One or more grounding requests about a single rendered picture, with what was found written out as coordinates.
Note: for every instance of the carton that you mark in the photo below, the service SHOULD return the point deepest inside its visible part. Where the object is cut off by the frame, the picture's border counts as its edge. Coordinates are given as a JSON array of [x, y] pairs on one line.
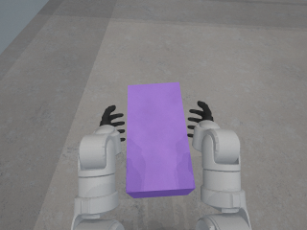
[[158, 154]]

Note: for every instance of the right robot upper arm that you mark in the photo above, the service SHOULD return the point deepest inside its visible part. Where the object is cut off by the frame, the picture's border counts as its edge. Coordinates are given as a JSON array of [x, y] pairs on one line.
[[225, 221]]

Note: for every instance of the robot left forearm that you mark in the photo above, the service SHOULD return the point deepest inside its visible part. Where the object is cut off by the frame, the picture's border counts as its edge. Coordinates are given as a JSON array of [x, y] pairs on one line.
[[97, 192]]

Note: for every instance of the left robot upper arm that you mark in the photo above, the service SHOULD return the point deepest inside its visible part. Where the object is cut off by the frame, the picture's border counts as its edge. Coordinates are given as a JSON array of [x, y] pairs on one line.
[[99, 224]]

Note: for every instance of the robot right forearm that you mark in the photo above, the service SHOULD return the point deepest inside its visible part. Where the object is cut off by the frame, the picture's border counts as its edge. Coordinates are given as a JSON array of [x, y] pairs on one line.
[[221, 162]]

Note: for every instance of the right robot hand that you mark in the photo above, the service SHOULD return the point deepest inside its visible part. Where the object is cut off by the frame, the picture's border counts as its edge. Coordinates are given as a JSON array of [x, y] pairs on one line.
[[206, 115]]

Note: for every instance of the left robot hand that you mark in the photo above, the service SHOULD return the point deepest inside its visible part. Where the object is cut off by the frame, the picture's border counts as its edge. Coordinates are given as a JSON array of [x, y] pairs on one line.
[[107, 118]]

